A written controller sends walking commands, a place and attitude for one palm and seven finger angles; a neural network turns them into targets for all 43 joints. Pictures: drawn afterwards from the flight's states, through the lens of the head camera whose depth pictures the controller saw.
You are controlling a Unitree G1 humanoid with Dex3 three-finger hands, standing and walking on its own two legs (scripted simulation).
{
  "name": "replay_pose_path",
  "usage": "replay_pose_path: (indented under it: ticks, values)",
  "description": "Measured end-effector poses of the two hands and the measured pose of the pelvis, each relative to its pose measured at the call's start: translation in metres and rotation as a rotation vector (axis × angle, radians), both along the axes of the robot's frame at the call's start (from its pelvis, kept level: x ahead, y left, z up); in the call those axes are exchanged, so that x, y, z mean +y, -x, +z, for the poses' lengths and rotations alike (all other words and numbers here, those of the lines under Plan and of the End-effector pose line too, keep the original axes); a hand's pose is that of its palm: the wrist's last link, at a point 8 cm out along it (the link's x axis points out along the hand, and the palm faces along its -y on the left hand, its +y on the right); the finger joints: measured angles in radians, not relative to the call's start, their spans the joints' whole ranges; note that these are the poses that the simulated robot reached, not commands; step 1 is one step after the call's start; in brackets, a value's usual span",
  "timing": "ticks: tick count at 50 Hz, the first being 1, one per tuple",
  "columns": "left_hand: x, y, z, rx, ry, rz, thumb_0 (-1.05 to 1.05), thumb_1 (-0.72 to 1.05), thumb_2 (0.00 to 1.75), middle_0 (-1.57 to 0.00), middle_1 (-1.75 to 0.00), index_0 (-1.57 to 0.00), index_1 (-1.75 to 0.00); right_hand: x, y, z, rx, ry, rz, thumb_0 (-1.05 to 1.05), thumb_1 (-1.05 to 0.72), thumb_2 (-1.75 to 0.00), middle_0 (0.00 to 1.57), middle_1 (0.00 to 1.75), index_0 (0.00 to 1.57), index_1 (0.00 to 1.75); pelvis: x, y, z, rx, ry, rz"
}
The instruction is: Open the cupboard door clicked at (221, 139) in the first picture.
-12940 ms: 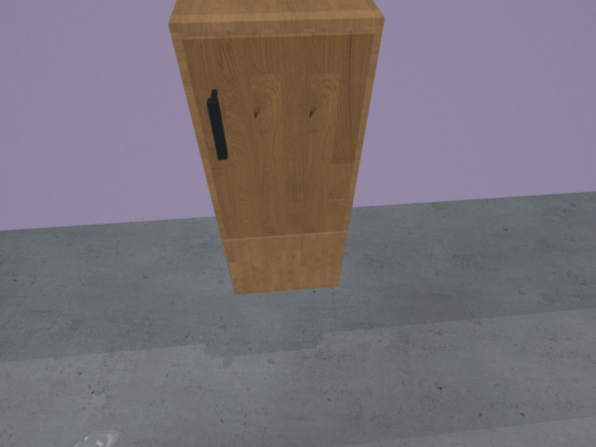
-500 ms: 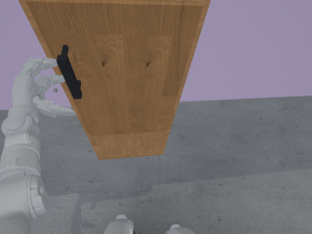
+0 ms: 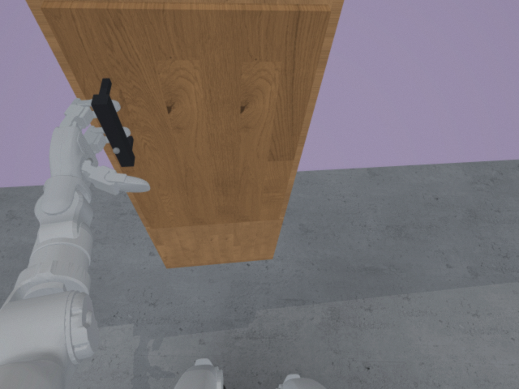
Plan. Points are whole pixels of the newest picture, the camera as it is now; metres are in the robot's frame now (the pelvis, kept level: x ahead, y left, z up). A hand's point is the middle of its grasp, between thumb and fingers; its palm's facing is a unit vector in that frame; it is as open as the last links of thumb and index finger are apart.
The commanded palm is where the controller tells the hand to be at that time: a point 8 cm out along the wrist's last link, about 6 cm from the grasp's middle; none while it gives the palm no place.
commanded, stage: slide the fingers in behind the handle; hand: left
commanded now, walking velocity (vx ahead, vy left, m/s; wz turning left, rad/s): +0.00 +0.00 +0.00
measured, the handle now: (117, 125) +0.51 +0.22 +0.08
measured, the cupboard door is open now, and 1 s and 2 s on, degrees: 0 0 14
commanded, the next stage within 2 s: close the thumb around the handle in 0.70 s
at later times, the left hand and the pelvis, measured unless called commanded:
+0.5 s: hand (130, 148) +0.46 +0.19 +0.08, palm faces +0.10 -0.99 -0.01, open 14.0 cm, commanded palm +0.43 +0.23 +0.09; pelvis +0.00 -0.01 +0.00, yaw +0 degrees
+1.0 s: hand (130, 148) +0.46 +0.19 +0.08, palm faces +0.10 -1.00 +0.00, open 13.0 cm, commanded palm +0.43 +0.23 +0.09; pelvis +0.01 -0.01 +0.00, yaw +0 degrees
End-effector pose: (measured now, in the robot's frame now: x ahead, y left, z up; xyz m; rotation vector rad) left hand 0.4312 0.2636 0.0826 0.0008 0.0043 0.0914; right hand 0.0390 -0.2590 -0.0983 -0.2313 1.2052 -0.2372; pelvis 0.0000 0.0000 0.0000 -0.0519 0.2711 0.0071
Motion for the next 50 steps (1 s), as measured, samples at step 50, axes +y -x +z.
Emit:
replay_pose_path:
  ticks: [50]
  values:
    - [-0.02, -0.005, -0.001, 0.002, -0.001, 0.009, -0.02, -0.33, 0.37, -0.31, -1.22, -0.31, -1.22, -0.006, -0.009, -0.006, 0.001, -0.021, 0.003, 0.0, -0.91, -0.9, 0.2, 0.3, 0.2, 0.3, -0.007, -0.006, 0.0, 0.008, -0.009, 0.002]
